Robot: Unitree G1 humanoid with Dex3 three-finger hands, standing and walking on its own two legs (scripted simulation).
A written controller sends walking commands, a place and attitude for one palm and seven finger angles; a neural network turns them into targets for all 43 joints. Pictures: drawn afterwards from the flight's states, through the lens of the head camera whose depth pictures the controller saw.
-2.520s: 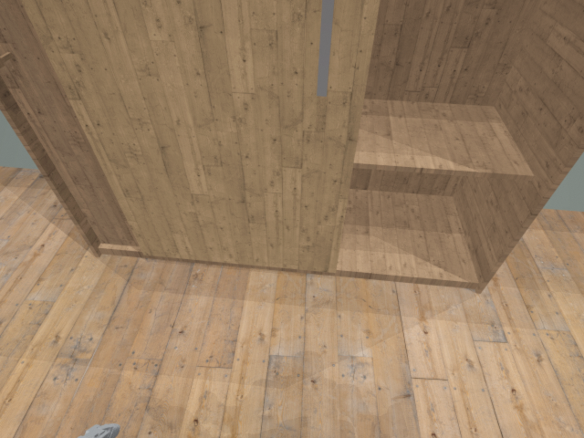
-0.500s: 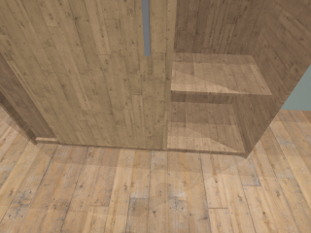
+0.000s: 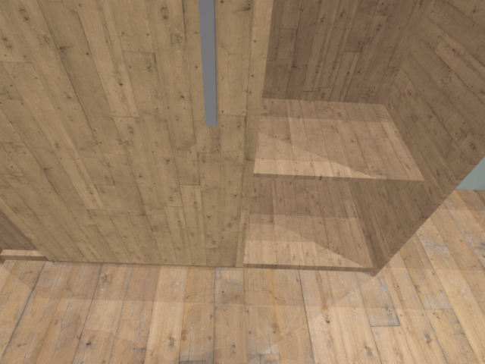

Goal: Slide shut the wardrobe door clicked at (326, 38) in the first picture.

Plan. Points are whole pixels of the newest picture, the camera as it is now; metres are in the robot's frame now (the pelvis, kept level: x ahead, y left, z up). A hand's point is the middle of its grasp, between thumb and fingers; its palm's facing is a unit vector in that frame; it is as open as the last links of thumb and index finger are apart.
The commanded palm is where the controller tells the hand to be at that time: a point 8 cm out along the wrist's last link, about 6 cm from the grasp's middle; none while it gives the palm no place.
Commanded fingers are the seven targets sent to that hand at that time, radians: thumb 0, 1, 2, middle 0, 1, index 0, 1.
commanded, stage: take the last steps up to it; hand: left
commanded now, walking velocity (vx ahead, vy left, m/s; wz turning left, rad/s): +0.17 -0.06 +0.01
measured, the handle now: (210, 45) +0.58 +0.12 +0.24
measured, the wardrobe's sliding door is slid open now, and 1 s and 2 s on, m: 0.57 0.57 0.57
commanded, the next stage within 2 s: come to a stop and stand still in 0.04 s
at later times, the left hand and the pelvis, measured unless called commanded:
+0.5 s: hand (175, 344) +0.18 +0.14 -0.16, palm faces +0.06 -0.97 -0.23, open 7.3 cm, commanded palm none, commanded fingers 0.00 0.90 0.90 -0.20 -0.30 -0.20 -0.30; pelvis +0.10 -0.04 +0.00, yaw +3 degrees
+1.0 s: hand out of the picture +0.03 +0.21 -0.16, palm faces +0.07 -0.98 -0.17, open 7.3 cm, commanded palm none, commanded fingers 0.00 0.90 0.90 -0.20 -0.30 -0.20 -0.30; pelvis +0.06 +0.02 +0.02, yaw +1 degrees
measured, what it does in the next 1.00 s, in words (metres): steps on the spot: right foot, then left foot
